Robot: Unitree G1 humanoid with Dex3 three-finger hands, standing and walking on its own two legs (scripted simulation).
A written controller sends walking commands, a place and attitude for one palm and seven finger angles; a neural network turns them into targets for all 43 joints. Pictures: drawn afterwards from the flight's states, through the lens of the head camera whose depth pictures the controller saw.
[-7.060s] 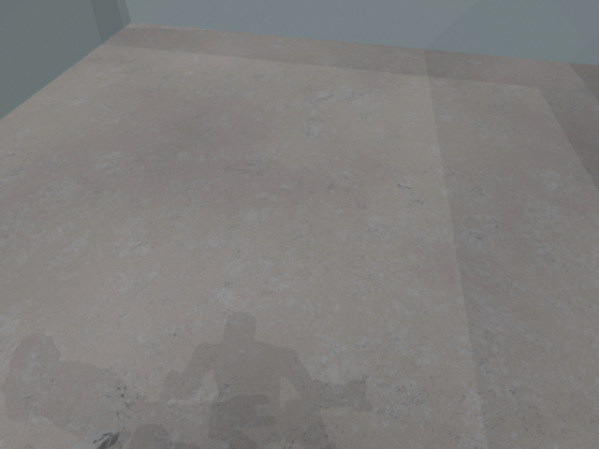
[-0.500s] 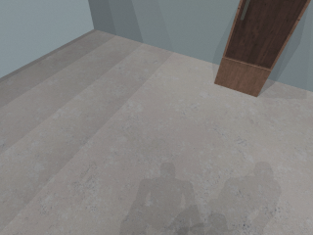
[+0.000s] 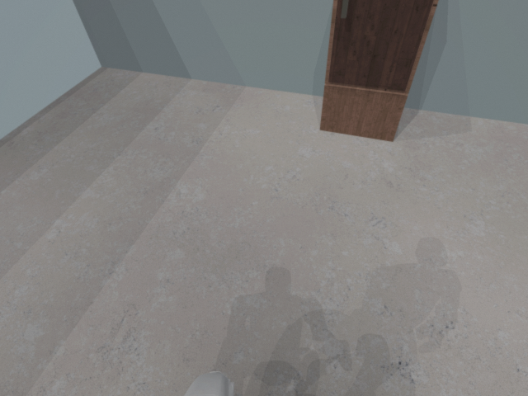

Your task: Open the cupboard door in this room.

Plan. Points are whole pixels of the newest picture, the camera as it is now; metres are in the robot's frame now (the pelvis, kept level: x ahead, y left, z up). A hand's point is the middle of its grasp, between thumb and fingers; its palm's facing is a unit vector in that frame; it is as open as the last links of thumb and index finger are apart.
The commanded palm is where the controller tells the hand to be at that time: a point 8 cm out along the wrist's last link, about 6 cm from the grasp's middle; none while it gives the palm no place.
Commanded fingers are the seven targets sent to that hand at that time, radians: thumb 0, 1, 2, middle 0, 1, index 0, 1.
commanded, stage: turn or walk to find it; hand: left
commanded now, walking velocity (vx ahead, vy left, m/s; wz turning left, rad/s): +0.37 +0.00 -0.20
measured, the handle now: out of the picture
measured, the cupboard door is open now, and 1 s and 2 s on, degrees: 0 0 0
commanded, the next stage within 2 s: stand and wait in 0.16 s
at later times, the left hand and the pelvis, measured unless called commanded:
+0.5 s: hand (151, 359) +0.21 +0.25 -0.19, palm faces -0.06 -0.98 -0.20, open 7.4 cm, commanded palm none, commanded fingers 0.00 0.90 0.90 -0.20 -0.30 -0.20 -0.30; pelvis +0.16 +0.07 -0.01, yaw -6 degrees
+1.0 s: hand (183, 335) +0.26 +0.20 -0.17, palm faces -0.07 -0.97 -0.23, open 7.2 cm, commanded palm none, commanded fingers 0.00 0.90 0.90 -0.20 -0.30 -0.20 -0.30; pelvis +0.23 +0.02 +0.00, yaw -6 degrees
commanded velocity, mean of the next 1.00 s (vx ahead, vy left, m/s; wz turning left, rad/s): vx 0.08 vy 0.00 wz -0.03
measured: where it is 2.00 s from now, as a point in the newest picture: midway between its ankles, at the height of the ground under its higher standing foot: (287, 319)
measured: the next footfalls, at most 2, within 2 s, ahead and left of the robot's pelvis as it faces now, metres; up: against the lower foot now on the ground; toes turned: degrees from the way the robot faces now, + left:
left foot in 0.28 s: +0.25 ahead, +0.16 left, +0.00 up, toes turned +4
right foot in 0.66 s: +0.24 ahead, -0.07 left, +0.00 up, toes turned -11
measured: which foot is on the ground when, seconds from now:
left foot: up 0.00-0.26, down 0.28-1.00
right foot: down 0.00-0.28, up 0.30-0.64, down 0.66-1.00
